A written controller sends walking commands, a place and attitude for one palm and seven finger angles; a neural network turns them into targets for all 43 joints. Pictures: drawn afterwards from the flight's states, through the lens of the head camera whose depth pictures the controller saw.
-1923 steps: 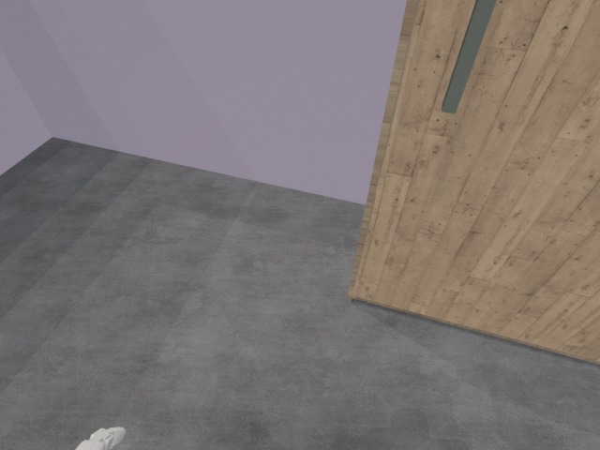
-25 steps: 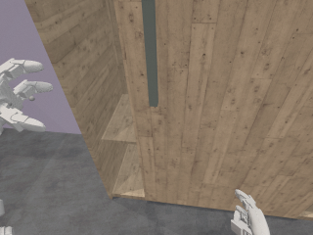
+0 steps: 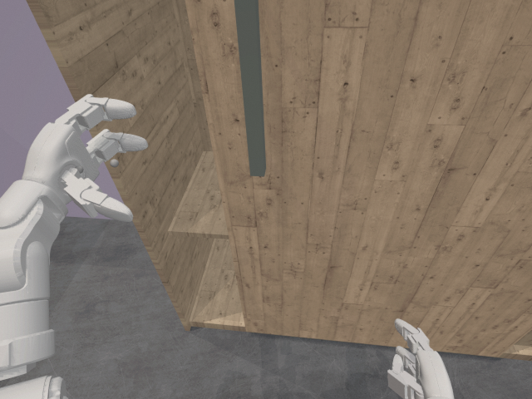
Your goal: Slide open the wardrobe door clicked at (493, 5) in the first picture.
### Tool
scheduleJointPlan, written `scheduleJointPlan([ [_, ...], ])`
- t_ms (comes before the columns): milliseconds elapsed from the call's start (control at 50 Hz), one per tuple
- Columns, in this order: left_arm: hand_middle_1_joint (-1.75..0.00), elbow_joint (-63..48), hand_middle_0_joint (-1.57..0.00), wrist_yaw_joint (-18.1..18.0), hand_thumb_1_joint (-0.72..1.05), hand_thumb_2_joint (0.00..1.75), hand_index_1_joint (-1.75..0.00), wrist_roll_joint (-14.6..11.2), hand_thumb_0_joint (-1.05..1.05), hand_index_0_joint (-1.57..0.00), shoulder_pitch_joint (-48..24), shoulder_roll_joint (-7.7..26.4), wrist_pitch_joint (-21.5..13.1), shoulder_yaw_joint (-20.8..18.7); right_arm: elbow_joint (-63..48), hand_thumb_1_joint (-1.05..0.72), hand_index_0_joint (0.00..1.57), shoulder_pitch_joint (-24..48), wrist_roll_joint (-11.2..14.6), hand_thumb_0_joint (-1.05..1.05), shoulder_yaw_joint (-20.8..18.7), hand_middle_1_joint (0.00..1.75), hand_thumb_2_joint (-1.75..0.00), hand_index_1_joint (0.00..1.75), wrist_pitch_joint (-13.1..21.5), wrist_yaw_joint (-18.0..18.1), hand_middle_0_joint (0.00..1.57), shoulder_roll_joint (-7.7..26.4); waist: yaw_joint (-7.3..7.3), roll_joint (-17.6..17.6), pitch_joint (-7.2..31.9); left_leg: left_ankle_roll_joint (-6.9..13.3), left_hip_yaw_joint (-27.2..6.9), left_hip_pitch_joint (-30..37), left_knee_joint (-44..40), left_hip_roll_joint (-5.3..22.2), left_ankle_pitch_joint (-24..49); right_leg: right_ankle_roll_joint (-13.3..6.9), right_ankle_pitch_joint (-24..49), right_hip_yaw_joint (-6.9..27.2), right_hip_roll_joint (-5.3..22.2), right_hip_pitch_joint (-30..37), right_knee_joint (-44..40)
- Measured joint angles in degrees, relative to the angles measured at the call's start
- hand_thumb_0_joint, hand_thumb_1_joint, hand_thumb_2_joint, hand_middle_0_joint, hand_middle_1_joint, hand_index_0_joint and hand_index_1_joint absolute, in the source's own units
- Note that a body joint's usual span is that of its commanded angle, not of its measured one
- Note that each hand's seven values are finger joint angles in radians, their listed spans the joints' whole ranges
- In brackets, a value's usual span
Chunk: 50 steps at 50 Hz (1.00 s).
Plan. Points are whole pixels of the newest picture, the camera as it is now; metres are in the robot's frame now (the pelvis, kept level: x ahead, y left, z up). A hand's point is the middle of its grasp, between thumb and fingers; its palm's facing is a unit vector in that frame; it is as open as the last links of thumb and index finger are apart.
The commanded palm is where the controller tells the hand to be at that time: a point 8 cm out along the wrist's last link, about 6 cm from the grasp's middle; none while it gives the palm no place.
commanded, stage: move the hooked fingers beside the handle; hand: left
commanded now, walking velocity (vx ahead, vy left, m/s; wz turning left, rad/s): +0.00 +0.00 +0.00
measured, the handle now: (255, 90) +0.50 +0.07 +0.25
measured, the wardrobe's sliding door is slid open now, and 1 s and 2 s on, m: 0.23 0.23 0.23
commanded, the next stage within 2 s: none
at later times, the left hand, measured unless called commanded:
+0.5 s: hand (147, 138) +0.36 +0.20 +0.25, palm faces +0.02 -1.00 -0.04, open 14.0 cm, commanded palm +0.33 +0.24 +0.24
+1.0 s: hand (193, 125) +0.42 +0.15 +0.24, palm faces +0.00 -1.00 -0.01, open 14.0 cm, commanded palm +0.39 +0.21 +0.24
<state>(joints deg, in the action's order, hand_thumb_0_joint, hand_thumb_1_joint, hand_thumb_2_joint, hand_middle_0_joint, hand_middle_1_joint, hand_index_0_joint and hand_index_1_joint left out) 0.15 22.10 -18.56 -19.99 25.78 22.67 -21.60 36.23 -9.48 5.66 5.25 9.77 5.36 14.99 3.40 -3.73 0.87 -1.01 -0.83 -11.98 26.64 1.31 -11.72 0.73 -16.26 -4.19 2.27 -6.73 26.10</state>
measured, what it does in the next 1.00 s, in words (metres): stands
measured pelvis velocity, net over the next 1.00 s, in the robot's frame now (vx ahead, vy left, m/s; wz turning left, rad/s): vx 0.01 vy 0.00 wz -0.03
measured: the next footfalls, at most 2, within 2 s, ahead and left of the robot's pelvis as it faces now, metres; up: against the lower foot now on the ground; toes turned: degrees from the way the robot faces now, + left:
none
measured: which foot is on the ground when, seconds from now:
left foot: down 0.00-1.00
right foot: down 0.00-1.00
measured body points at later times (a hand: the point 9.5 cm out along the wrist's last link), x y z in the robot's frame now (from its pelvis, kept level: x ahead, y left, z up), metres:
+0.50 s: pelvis +0.01 +0.00 +0.00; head -0.02 -0.02 +0.45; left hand +0.35 +0.25 +0.25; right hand +0.20 -0.23 -0.07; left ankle +0.03 +0.13 -0.74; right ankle -0.02 -0.12 -0.74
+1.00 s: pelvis +0.01 +0.00 +0.00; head +0.00 -0.02 +0.45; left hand +0.41 +0.21 +0.24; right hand +0.16 -0.24 -0.10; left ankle +0.03 +0.13 -0.74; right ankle -0.02 -0.12 -0.74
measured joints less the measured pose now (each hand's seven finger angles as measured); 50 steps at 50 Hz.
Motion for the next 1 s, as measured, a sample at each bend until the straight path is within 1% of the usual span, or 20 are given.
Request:
scheduleJointPlan([
  [40, -1.20, 0.00, -0.31, -1.00, -0.50, 0.30, -1.20, -0.29, -0.02, -0.30, -0.86, -0.64, -0.61, -0.15, 0.18, -0.90, 0.20, 0.04, -0.19, 0.02, 0.16, 0.30, -0.90, 0.30, -0.12, -0.14, 0.20, -0.61, -0.36, 0.41, 0.48, -0.07, 0.33, 0.25, -0.18, 0.09, -0.14, -0.04, -0.14, 0.34, -0.05, -0.02, 0.07],
  [80, -1.20, 0.75, -0.31, -2.53, -0.50, 0.30, -1.20, 0.08, -0.02, -0.30, -1.86, -0.64, -0.10, -0.66, 0.20, -0.90, 0.20, 0.00, -0.23, 0.02, 0.24, 0.30, -0.90, 0.30, -0.46, -0.46, 0.20, -1.04, -0.67, 0.59, 1.03, -0.15, 0.65, 0.46, -0.30, 0.21, -0.32, -0.08, -0.28, 0.66, -0.14, -0.02, 0.09],
  [160, -1.20, 2.98, -0.31, -5.13, -0.50, 0.30, -1.20, 1.71, -0.02, -0.30, -3.16, 0.13, 3.13, -1.12, -0.09, -0.90, 0.20, -0.23, -0.03, 0.02, 0.06, 0.30, -0.90, 0.30, -1.70, -0.99, 0.20, -0.99, -1.00, 0.29, 1.78, -0.18, 1.00, 0.47, -0.46, 0.30, -0.50, -0.09, -0.43, 1.01, -0.20, -0.22, 0.10],
  [200, -1.20, 3.56, -0.31, -5.43, -0.50, 0.30, -1.20, 2.18, -0.01, -0.30, -2.89, 0.31, 4.38, -0.92, -0.18, -0.90, 0.20, -0.33, 0.08, 0.01, -0.14, 0.30, -0.90, 0.30, -2.35, -1.06, 0.20, -0.66, -1.00, 0.03, 1.86, -0.13, 1.04, 0.38, -0.46, 0.31, -0.55, -0.05, -0.43, 1.05, -0.21, -0.30, 0.03],
  [240, -1.20, 3.48, -0.31, -5.36, -0.50, 0.30, -1.20, 2.51, -0.01, -0.30, -2.48, -0.01, 4.85, -0.41, -0.19, -0.90, 0.20, -0.51, 0.10, 0.01, -0.41, 0.30, -0.90, 0.30, -2.81, -0.96, 0.20, -0.30, -0.87, -0.02, 1.75, -0.10, 1.00, 0.32, -0.42, 0.27, -0.59, -0.04, -0.49, 1.00, -0.18, -0.32, 0.07],
  [320, -1.20, 1.34, -0.30, -5.46, -0.50, 0.30, -1.20, 2.39, -0.02, -0.30, -2.11, -2.13, 3.25, 1.37, 0.14, -0.90, 0.20, -0.73, -0.03, 0.02, -0.91, 0.30, -0.90, 0.30, -2.83, -0.44, 0.20, 0.10, -0.35, 0.29, 1.07, -0.10, 0.76, 0.58, -0.22, 0.22, -0.74, -0.06, -0.65, 0.77, -0.14, 0.12, 0.12],
  [380, -1.20, 1.45, -0.30, -6.17, -0.50, 0.30, -1.20, 2.22, -0.02, -0.30, -3.77, -3.51, 1.89, 2.79, 0.82, -0.90, 0.20, -0.40, -0.19, 0.02, -0.96, 0.30, -0.90, 0.30, -2.65, -0.04, 0.20, -0.07, -0.26, 0.72, 0.87, -0.16, 0.51, 0.69, -0.09, 0.19, -0.80, -0.12, -0.78, 0.53, -0.14, 0.35, 0.20],
  [420, -1.20, 2.65, -0.31, -6.93, -0.50, 0.30, -1.20, 2.31, -0.02, -0.30, -5.34, -3.68, 1.79, 3.23, 1.17, -0.90, 0.20, 0.01, -0.30, 0.02, -0.84, 0.30, -0.90, 0.30, -2.68, 0.06, 0.20, -0.38, -0.51, 1.01, 1.01, -0.23, 0.47, 0.64, -0.12, 0.23, -0.77, -0.18, -0.79, 0.50, -0.18, 0.25, 0.25],
  [520, -1.20, 6.55, -0.31, -9.09, -0.50, 0.30, -1.20, 3.75, -0.02, -0.30, -8.01, -2.81, 3.38, 3.39, 0.70, -0.90, 0.20, 0.43, -0.35, 0.01, -0.81, 0.30, -0.90, 0.30, -3.47, -0.21, 0.20, -0.80, -1.37, 0.83, 1.48, -0.33, 0.80, 0.43, -0.36, 0.46, -0.64, -0.28, -0.60, 0.85, -0.39, -0.19, 0.14],
  [580, -1.20, 8.65, -0.31, -9.30, -0.50, 0.30, -1.20, 3.83, -0.01, -0.30, -8.79, -2.91, 3.57, 3.73, 0.60, -0.90, 0.20, 0.18, -0.38, 0.01, -0.92, 0.30, -0.90, 0.30, -4.01, -0.31, 0.20, -0.70, -1.61, 0.55, 1.62, -0.28, 0.88, 0.23, -0.42, 0.48, -0.59, -0.24, -0.51, 0.94, -0.40, -0.42, 0.07],
  [640, -1.20, 10.08, -0.30, -9.33, -0.50, 0.30, -1.20, 3.96, -0.01, -0.30, -9.43, -3.34, 2.95, 4.13, 0.80, -0.90, 0.20, -0.27, -0.42, 0.01, -1.01, 0.30, -0.90, 0.30, -4.46, -0.23, 0.20, -0.66, -1.70, 0.67, 1.48, -0.26, 0.91, 0.15, -0.48, 0.46, -0.53, -0.23, -0.50, 0.97, -0.39, -0.56, 0.12],
  [760, -1.20, 10.53, -0.30, -10.89, -0.50, 0.30, -1.20, 4.55, -0.02, -0.30, -11.51, -5.37, 0.43, 6.01, 1.61, -0.90, 0.20, -1.20, -0.58, 0.01, -1.35, 0.30, -0.90, 0.30, -4.52, -0.04, 0.20, -0.57, -1.70, 0.86, 0.91, -0.25, 0.90, 0.20, -0.39, 0.49, -0.57, -0.24, -0.41, 0.97, -0.42, -0.41, -0.01],
  [860, -1.20, 16.02, -0.31, -12.37, -0.50, 0.30, -1.20, 5.00, -0.02, -0.30, -15.59, -5.72, 1.01, 7.14, 2.54, -0.90, 0.20, -1.30, -0.66, 0.01, -1.30, 0.30, -0.90, 0.30, -5.02, 0.13, 0.20, -0.78, -2.42, 1.04, 1.07, -0.23, 1.00, -0.36, -0.54, 0.54, -0.39, -0.20, -0.22, 1.09, -0.47, -1.06, -0.11],
  [920, -1.20, 18.66, -0.31, -13.73, -0.50, 0.30, -1.20, 5.92, -0.01, -0.30, -16.99, -5.61, 1.12, 7.22, 2.41, -0.90, 0.20, -1.62, -0.80, 0.01, -1.48, 0.30, -0.90, 0.30, -5.28, 0.11, 0.20, -0.87, -3.03, 1.05, 0.93, -0.23, 1.31, -0.57, -0.85, 0.65, -0.24, -0.22, 0.02, 1.40, -0.57, -1.44, -0.34],
  [1000, -1.20, 18.98, -0.30, -14.97, -0.50, 0.30, -1.20, 6.49, -0.02, -0.30, -17.61, -6.64, -0.80, 7.36, 2.33, -0.90, 0.20, -2.58, -1.10, 0.01, -2.02, 0.30, -0.90, 0.30, -5.25, -0.10, 0.20, -0.82, -3.44, 1.03, 0.64, -0.19, 1.66, -0.48, -1.21, 0.72, -0.20, -0.19, 0.21, 1.75, -0.62, -1.50, -0.72],
])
